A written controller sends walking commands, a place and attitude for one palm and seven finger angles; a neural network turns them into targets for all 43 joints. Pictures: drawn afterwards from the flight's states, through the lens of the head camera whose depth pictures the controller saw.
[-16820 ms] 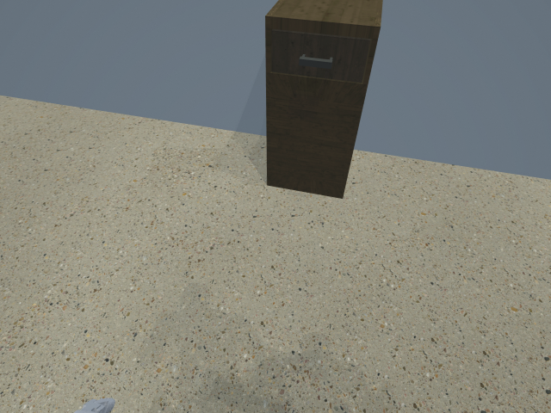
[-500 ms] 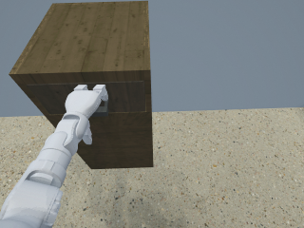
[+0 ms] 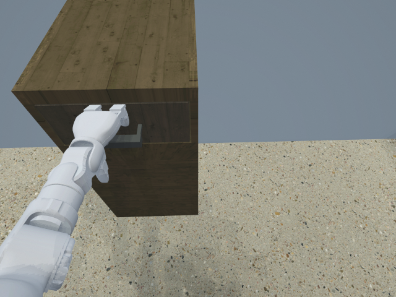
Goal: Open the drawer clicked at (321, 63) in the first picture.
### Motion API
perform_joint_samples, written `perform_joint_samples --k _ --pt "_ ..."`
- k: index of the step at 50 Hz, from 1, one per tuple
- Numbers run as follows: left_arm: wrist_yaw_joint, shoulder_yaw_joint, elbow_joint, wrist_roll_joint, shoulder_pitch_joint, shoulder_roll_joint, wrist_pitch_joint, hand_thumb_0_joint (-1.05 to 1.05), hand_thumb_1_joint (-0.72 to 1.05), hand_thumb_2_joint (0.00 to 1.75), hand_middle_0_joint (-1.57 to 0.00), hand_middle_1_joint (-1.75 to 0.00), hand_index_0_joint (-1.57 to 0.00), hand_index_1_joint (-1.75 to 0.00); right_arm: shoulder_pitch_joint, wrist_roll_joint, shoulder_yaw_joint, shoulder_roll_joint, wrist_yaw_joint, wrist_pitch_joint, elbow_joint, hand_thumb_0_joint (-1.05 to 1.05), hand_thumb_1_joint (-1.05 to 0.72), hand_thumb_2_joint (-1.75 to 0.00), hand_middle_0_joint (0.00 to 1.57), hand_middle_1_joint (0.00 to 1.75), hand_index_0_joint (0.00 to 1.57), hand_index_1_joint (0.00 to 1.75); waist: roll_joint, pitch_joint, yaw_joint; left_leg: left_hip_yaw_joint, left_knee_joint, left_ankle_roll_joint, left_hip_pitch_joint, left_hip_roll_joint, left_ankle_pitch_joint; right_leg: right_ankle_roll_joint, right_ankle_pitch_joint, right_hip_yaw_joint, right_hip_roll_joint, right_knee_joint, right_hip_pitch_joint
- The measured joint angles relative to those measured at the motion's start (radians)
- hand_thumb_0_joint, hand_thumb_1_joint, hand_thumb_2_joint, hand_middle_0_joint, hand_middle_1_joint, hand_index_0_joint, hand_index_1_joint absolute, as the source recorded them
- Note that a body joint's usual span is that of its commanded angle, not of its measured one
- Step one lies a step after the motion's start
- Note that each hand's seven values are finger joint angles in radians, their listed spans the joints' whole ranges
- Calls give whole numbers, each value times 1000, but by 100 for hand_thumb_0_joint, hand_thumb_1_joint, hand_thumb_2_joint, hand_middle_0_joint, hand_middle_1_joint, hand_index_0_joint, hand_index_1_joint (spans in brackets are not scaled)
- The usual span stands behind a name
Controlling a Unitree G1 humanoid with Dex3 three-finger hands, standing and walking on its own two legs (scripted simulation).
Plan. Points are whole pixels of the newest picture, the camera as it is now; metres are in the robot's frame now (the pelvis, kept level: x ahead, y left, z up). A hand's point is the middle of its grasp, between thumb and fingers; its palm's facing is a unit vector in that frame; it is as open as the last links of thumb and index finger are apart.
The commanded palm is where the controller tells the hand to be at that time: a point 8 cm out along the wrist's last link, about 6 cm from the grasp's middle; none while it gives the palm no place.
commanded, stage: move the hooked fingers above the handle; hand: left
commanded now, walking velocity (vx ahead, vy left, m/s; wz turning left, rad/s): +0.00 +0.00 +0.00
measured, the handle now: (118, 134) +0.50 +0.21 -0.03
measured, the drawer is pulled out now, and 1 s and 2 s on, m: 0.00 0.00 0.00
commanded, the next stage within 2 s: lower the fingers behind the handle in 1.44 s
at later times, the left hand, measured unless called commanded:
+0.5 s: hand (96, 136) +0.45 +0.24 +0.04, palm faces -0.14 +0.01 -0.99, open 13.6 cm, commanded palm +0.44 +0.23 +0.08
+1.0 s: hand (120, 131) +0.46 +0.19 +0.04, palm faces +0.00 +0.01 -1.00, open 13.3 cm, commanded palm +0.44 +0.23 +0.09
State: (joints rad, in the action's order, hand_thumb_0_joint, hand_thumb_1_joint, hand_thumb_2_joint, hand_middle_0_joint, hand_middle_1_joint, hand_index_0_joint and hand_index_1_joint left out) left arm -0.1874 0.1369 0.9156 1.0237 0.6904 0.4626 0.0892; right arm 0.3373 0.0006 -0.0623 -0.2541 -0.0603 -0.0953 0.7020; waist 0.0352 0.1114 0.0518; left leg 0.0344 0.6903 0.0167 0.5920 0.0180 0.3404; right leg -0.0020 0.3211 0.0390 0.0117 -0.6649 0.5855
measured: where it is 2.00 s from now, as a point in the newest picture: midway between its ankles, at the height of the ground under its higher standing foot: outside the picture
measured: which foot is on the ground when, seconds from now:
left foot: down 0.00-1.00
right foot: down 0.00-1.00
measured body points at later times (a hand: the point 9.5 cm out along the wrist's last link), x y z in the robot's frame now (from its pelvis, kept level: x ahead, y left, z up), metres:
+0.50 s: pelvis -0.01 +0.00 +0.00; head +0.06 -0.02 +0.45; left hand +0.45 +0.23 +0.09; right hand +0.04 -0.26 -0.14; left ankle -0.01 +0.11 -0.72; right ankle -0.01 -0.12 -0.72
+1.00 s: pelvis -0.01 +0.00 +0.00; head +0.06 -0.02 +0.44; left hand +0.46 +0.18 +0.09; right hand +0.04 -0.25 -0.15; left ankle -0.01 +0.11 -0.72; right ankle -0.01 -0.12 -0.72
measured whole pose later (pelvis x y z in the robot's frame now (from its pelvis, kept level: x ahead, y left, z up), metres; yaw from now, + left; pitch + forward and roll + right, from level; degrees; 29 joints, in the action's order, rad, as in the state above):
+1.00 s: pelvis -0.01 +0.00 +0.00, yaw -2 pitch +15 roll +0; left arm -0.37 0.08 1.01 1.08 0.75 0.40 -0.03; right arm 0.25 -0.02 -0.01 -0.23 -0.05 -0.14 0.72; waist 0.07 0.11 0.10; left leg 0.07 0.71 0.02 0.62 0.03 0.34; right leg 0.00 0.31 0.00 0.00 -0.70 0.64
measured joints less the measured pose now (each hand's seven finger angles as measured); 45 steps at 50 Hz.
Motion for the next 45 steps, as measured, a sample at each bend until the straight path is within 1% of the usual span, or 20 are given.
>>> perform_joint_samples --k 2,5,7,9,10,11,13,16,19,22,24,27,29,31,33,35,38,40,42,45 --pt "-15 -2 -30 11 -13 -26 55 0 -49 30 -32 -120 -32 -121 -2 4 -7 -8 4 0 4 1 -91 -90 20 30 20 30 -3 4 2 -2 20 2 14 -1 10 2 9 2 2 -16 11" --pt "-90 -46 -46 53 -21 -51 102 0 -49 30 -32 -120 -32 -121 -18 11 -9 -16 13 0 2 1 -91 -90 20 30 20 30 -6 11 17 4 53 5 49 -1 25 3 21 -4 2 -49 49" --pt "-160 -83 -41 80 -12 -49 87 0 -49 30 -32 -120 -32 -121 -32 16 -7 -15 22 0 -1 1 -91 -90 20 30 20 30 -5 14 30 10 74 7 76 1 33 4 27 -11 2 -71 79" --pt "-214 -95 -32 90 -1 -47 68 0 -49 30 -37 -123 -32 -120 -41 20 -6 -13 32 -1 -2 1 -91 -90 20 30 20 30 2 14 34 14 87 8 97 2 36 6 28 -16 1 -84 102" --pt "-236 -95 -28 96 2 -53 50 0 -49 30 -40 -125 -32 -120 -45 22 -5 -11 37 -4 1 1 -91 -90 20 30 20 30 6 15 32 17 89 8 102 3 37 7 27 -19 0 -87 109" --pt "-250 -96 -19 102 6 -60 15 0 -49 30 -41 -127 -32 -120 -50 21 -2 -9 42 -9 4 1 -91 -90 20 30 20 30 11 16 31 21 88 9 104 3 36 9 25 -23 -1 -87 113" --pt "-263 -89 -3 99 11 -69 -27 0 -49 30 -42 -127 -33 -122 -57 17 5 -2 48 -20 11 1 -91 -90 20 30 20 30 21 16 27 29 78 10 96 5 31 10 19 -31 -2 -79 109" --pt "-237 -87 34 78 24 -78 -102 0 -49 30 -40 -126 -36 -125 -65 5 23 13 43 -38 19 1 -91 -90 20 30 20 30 30 16 25 40 45 11 62 5 18 11 7 -41 -4 -55 83" --pt "-180 -101 92 44 44 -57 -159 0 -49 30 -37 -124 -37 -126 -67 -12 44 28 28 -46 18 1 -91 -90 20 30 20 30 29 10 31 46 7 9 17 5 3 10 -5 -48 -6 -25 45" --pt "-109 -96 130 30 57 -15 -158 0 -49 30 -35 -122 -36 -125 -55 -23 58 34 8 -41 3 1 -91 -90 20 30 20 30 23 4 37 42 -18 6 -9 6 -9 6 -15 -43 -7 -2 17" --pt "-62 -90 147 27 63 16 -138 0 -49 30 -34 -121 -35 -124 -43 -26 59 30 -3 -31 -10 1 -91 -90 20 30 21 30 17 0 39 35 -21 3 -11 7 -13 4 -17 -36 -8 4 12" --pt "-7 -64 128 20 58 49 -73 0 -49 30 -33 -121 -34 -123 -19 -21 45 15 -12 -10 -24 1 -91 -90 20 30 21 30 6 -8 36 21 -8 1 6 6 -11 1 -14 -21 -7 -1 20" --pt "10 -44 83 15 42 51 -15 0 -49 30 -32 -120 -33 -122 -1 -13 26 2 -14 1 -26 1 -91 -90 20 30 21 30 2 -11 26 11 10 1 27 6 -5 0 -8 -12 -6 -12 33" --pt "8 -35 30 15 23 36 46 0 -49 30 -32 -120 -32 -121 12 -4 7 -11 -12 7 -18 1 -91 -90 20 30 20 30 -2 -11 17 3 31 1 48 4 5 0 1 -5 -4 -28 49" --pt "-21 -39 -17 26 3 14 96 0 -49 30 -32 -120 -32 -121 17 4 -10 -22 -6 8 -7 1 -91 -90 20 30 20 30 -4 -3 13 -1 54 2 72 3 16 1 12 -1 -2 -47 69" --pt "-75 -59 -43 47 -8 -6 126 0 -49 30 -32 -120 -32 -121 14 12 -18 -30 2 7 5 1 -91 -90 20 30 20 30 -4 8 18 -2 78 3 96 3 29 2 23 0 -1 -68 92" --pt "-172 -96 -39 73 -1 -19 117 0 -49 30 -36 -122 -32 -121 -3 20 -20 -32 17 4 18 1 -91 -90 20 30 20 30 -2 21 32 0 107 4 127 4 44 2 37 -3 -2 -97 124" --pt "-230 -101 -25 83 1 -32 86 0 -49 30 -42 -127 -32 -121 -18 22 -14 -29 28 -2 24 1 -91 -90 20 30 20 30 5 22 36 3 115 5 135 6 48 4 39 -6 -3 -104 133" --pt "-264 -94 -10 92 6 -45 39 0 -49 30 -44 -128 -33 -122 -34 19 -4 -22 37 -13 27 1 -91 -90 20 30 20 30 12 22 36 9 110 6 132 7 46 5 35 -12 -4 -102 133" --pt "-263 -75 21 90 24 -59 -42 0 -49 30 -44 -127 -37 -127 -60 8 17 -4 38 -29 30 1 -91 -90 20 30 20 30 22 16 36 20 83 6 104 8 32 5 22 -23 -6 -81 113"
